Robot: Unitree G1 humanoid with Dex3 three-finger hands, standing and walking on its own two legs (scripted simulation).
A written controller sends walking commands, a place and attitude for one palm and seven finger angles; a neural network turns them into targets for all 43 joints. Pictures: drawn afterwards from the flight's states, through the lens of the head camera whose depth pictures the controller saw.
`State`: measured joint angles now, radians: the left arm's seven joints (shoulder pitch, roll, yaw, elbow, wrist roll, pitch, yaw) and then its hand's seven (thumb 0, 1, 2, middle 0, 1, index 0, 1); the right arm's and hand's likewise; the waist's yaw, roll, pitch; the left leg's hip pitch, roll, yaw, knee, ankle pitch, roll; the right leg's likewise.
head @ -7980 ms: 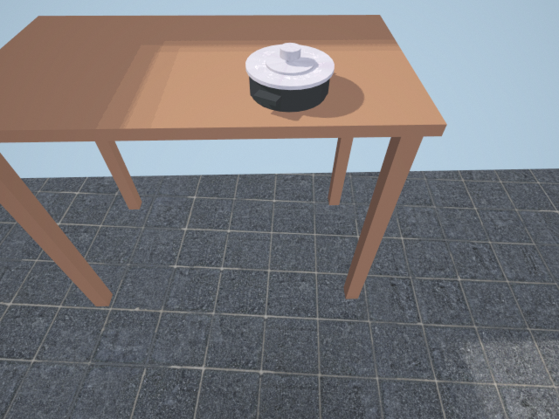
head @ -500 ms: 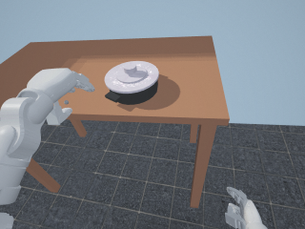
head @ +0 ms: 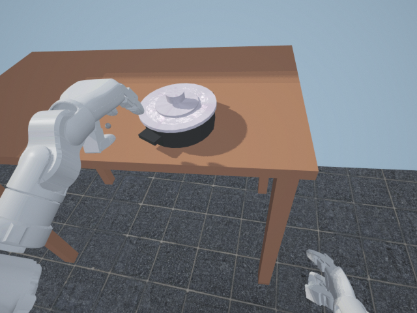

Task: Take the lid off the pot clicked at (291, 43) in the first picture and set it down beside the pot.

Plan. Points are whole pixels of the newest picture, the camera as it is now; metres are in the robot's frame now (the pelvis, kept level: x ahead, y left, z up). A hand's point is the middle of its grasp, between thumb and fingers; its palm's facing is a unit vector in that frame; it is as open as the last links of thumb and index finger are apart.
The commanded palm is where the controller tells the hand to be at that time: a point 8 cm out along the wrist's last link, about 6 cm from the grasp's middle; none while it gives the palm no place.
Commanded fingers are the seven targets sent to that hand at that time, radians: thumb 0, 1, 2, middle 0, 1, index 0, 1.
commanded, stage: move the open hand above the knob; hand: left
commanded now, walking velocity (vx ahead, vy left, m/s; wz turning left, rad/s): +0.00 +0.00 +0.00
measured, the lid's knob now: (175, 95) +0.54 +0.15 +0.15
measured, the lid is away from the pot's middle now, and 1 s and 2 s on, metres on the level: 0.00 0.00 0.00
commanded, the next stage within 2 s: none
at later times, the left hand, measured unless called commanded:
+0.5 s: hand (136, 104) +0.42 +0.19 +0.21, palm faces -0.21 -0.05 -0.98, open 9.6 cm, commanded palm +0.40 +0.19 +0.29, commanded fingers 0.00 -0.32 1.61 -0.89 -0.08 -0.89 -0.08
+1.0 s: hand (161, 83) +0.48 +0.16 +0.22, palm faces -0.24 -0.03 -0.97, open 9.6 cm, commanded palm +0.48 +0.16 +0.29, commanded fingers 0.00 -0.32 1.61 -0.89 -0.08 -0.89 -0.08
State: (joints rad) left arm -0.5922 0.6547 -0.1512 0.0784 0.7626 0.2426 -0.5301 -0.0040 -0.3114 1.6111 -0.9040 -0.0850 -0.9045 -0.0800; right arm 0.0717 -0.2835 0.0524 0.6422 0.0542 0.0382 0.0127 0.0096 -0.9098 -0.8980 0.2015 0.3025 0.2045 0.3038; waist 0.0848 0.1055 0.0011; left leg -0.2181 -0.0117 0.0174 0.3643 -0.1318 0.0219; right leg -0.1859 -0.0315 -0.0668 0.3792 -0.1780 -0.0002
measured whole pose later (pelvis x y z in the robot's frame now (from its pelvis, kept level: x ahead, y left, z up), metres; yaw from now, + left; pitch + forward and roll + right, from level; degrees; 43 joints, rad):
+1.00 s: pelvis +0.03 +0.00 +0.00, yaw -1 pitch +3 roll +0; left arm -1.06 0.51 -0.32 0.62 0.84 0.28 -0.53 0.00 -0.31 1.61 -0.90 -0.08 -0.90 -0.08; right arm 0.17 -0.28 0.04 0.69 0.05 0.05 0.00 0.01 -0.91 -0.90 0.20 0.30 0.20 0.30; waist 0.00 0.07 -0.02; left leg -0.23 -0.02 0.03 0.33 -0.16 0.03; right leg -0.21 -0.04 -0.05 0.35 -0.20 0.00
